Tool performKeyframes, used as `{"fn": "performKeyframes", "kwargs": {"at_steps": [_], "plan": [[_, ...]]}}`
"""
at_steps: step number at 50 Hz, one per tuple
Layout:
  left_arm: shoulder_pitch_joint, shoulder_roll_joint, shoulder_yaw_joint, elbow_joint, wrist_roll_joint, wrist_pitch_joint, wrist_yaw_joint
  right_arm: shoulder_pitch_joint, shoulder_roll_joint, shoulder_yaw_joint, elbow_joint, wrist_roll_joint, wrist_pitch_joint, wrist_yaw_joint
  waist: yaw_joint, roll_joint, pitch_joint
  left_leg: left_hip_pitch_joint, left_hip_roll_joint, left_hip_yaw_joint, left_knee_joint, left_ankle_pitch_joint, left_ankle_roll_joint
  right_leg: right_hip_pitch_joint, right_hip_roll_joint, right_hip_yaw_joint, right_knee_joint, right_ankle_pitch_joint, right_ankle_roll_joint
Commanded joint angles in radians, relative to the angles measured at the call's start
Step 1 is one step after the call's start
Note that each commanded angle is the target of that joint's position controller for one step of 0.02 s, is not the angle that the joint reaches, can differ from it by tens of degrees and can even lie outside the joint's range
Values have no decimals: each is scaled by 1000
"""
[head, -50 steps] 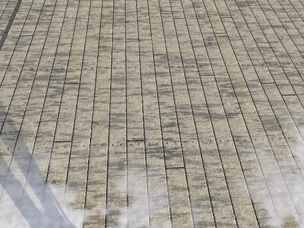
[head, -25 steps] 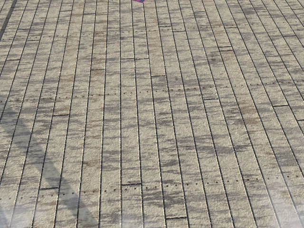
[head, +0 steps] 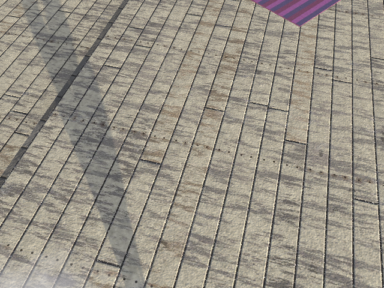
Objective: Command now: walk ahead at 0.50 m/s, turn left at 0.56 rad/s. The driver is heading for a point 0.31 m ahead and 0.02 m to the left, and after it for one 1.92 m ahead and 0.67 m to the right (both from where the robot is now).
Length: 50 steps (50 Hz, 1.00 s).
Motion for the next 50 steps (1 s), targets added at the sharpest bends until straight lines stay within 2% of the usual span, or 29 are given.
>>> {"fn": "performKeyframes", "kwargs": {"at_steps": [1, 2, 3, 4, 5, 7, 9, 11, 14, 17, 20, 22, 23, 24, 25, 26, 27, 28, 29, 30, 31, 33, 35, 39, 42, 46, 48, 49, 50], "plan": [[-161, 132, 21, -190, -11, -44, -22, 311, -255, -70, 34, 17, 20, -34, -129, 43, -206, 681, 400, -699, -362, 10, 258, -714, 43, 251, 531, 22, -10], [-146, 128, 18, -185, -14, -54, -21, 266, -199, -56, 39, 26, 13, -36, -78, -17, -116, 536, 360, -596, -375, 131, 201, -661, 3, 249, 408, 96, -14], [-143, 124, 21, -177, 1, -43, -17, 214, -164, -45, 32, 33, 5, -36, -32, -63, -74, 435, 289, -496, -389, 214, 143, -591, -23, 254, 321, 121, -12], [-102, 116, 19, -173, 23, -22, -15, 194, -150, -39, 26, 40, -6, -38, 0, -21, -70, 359, 263, -450, -390, 325, 141, -514, -29, 253, 279, 124, 3], [-89, 111, 18, -170, 35, -1, -17, 194, -137, -32, 26, 44, -18, -37, 14, -8, -80, 331, 236, -421, -392, 374, 136, -476, -34, 256, 251, 119, 16], [-109, 100, 16, -185, 38, 24, -27, 222, -158, -34, 30, 47, -35, -36, 21, 2, -81, 301, 197, -386, -404, 387, 128, -477, -31, 239, 179, 138, 40], [-147, 97, 14, -195, 30, 32, -31, 264, -166, -31, 41, 41, -41, -35, 11, 16, -58, 301, 191, -325, -400, 607, 97, -501, -24, 210, 96, 212, 51], [-184, 91, 9, -200, 25, 35, -31, 308, -148, -20, 57, 39, -41, -34, -6, 42, -61, 328, 175, -261, -378, 800, 34, -498, -14, 189, 14, 284, 42], [-249, 84, -3, -213, 8, 36, -32, 332, -131, -4, 70, 34, -39, -39, -39, 82, -69, 384, 162, -199, -369, 861, -37, -475, 11, 167, -127, 382, 10], [-295, 84, -12, -214, 0, 32, -28, 342, -124, 8, 85, 21, -35, -51, -64, 92, -66, 447, 183, -162, -360, 858, -52, -440, 46, 158, -243, 429, -23], [-256, 110, -7, -198, 6, 24, -23, 312, -135, 11, 91, 13, -31, -70, -40, 99, -62, 490, 223, -145, -275, 960, -50, -371, 99, 160, -309, 336, -62], [-142, 143, 7, -163, 13, 14, -18, 282, -163, 2, 86, 21, -25, -85, 7, 97, -92, 520, 235, -150, -115, 1060, -54, -284, 143, 148, -376, 264, -97], [-57, 147, 13, -139, 15, 4, -14, 256, -180, -4, 80, 28, -22, -88, 57, 73, -115, 503, 216, -134, 31, 989, -65, -197, 142, 160, -489, 348, -118], [36, 193, 28, -122, 20, -6, -9, 223, -194, -7, 48, 37, -26, -89, 104, 9, -182, 361, 153, -104, 273, 710, -89, -12, 34, 294, -515, 740, -170], [21, 284, 48, -136, 12, -1, -10, 301, -115, 4, 15, 40, -28, -81, 22, -201, -242, 71, -54, -41, 612, -244, -138, 188, -240, 617, -454, 1415, -331], [7, 268, 47, -141, -29, 12, -20, 364, -107, 9, 29, 22, -13, -72, -4, -177, -354, -16, -56, -177, 731, -394, -145, 217, -304, 770, -519, 1393, -438], [-61, 225, 43, -165, -34, 23, -24, 319, -129, 6, 37, 8, -1, -69, -6, -57, -254, -53, 3, -211, 761, -336, -154, 115, -261, 694, -549, 1166, -422], [-123, 177, 31, -181, -23, 36, -21, 250, -136, 2, 22, 6, 4, -65, -10, 5, -149, -82, 30, -208, 715, -289, -161, -1, -196, 626, -592, 972, -379], [-146, 149, 23, -186, -14, 47, -17, 210, -138, 0, 5, 6, 13, -62, -24, 30, -101, -84, 54, -204, 650, -260, -169, -75, -144, 583, -624, 840, -334], [-149, 139, 20, -184, -16, 56, -14, 194, -133, 0, -8, 3, 30, -57, -35, 31, -93, -51, 64, -198, 589, -220, -173, -128, -80, 540, -661, 685, -275], [-141, 173, 29, -186, -7, 59, -13, 231, -111, 6, -8, 7, 47, -56, -43, -48, -108, -20, 51, -185, 560, -221, -185, -155, -87, 540, -662, 698, -291], [-123, 189, 38, -184, -4, 58, -15, 225, -102, 10, -14, 10, 60, -63, -37, -49, -128, -9, 49, -180, 490, -210, -202, -163, -55, 528, -658, 654, -275], [-119, 211, 46, -195, 1, 63, -14, 191, -107, 10, -28, 14, 64, -66, -23, -60, -142, -26, 49, -177, 405, -196, -214, -150, -32, 546, -667, 521, -243], [-120, 229, 59, -216, 1, 86, -12, 113, -124, 7, -63, 19, 76, -70, 11, -101, -136, -54, 50, -195, 308, -174, -221, -143, -18, 639, -715, 156, -208], [-121, 234, 66, -227, 6, 96, -14, 89, -127, 9, -81, 25, 70, -73, 24, -113, -118, -44, 41, -205, 238, -185, -215, -140, -19, 697, -722, 83, -201], [-144, 236, 72, -240, 12, 105, -20, 114, -131, 15, -92, 39, 50, -78, 20, -127, -124, 49, 7, -211, 106, -219, -185, -143, -13, 754, -704, 147, -192], [-171, 233, 73, -247, 9, 111, -27, 174, -135, 16, -87, 49, 40, -83, -6, -138, -126, 152, -16, -208, -27, -221, -157, -172, -1, 779, -696, 187, -168], [-193, 231, 73, -253, 3, 114, -28, 224, -136, 16, -77, 49, 34, -88, -35, -134, -124, 234, -22, -200, -148, -170, -143, -208, 20, 774, -686, 165, -140], [-210, 220, 70, -261, -8, 114, -27, 267, -153, 11, -69, 43, 28, -96, -60, -114, -113, 334, 3, -213, -303, -103, -127, -273, 66, 746, -661, 81, -90]]}}
Velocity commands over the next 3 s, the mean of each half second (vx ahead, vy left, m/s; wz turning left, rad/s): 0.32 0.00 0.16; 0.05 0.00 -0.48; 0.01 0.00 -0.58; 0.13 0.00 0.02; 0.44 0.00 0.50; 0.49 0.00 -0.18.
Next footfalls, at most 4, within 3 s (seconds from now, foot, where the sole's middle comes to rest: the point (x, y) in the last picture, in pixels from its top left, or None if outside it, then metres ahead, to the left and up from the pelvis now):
0.48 right None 0.36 -0.07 -0.75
1.02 left None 0.32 0.12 -0.75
1.50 right None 0.21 -0.07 -0.75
2.16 left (183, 279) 0.47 0.06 -0.75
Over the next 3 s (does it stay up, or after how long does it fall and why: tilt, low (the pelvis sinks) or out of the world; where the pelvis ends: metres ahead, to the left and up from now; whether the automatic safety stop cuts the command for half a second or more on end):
stays up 0.80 -0.10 0.03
